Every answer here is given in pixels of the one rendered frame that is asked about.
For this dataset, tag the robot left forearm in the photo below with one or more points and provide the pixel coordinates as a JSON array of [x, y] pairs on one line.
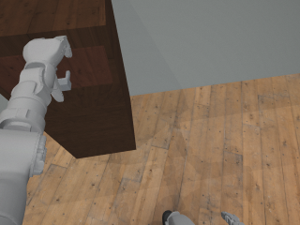
[[30, 98]]

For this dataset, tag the drawer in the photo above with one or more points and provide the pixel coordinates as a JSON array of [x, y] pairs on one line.
[[88, 66]]

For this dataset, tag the robot right shin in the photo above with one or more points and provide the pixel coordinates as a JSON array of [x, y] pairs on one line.
[[173, 213]]

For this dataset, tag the cabinet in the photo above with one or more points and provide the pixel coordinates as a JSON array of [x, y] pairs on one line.
[[92, 120]]

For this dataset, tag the right robot hand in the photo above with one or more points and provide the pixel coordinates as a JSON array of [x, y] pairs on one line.
[[231, 219]]

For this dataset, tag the robot left upper arm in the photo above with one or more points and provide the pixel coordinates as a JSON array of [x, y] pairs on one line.
[[22, 155]]

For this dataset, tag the right robot thigh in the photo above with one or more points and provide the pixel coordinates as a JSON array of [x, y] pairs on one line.
[[179, 220]]

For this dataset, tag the left robot hand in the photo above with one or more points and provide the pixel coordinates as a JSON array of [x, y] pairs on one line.
[[51, 50]]

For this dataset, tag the handle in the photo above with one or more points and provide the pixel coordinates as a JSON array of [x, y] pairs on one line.
[[65, 83]]

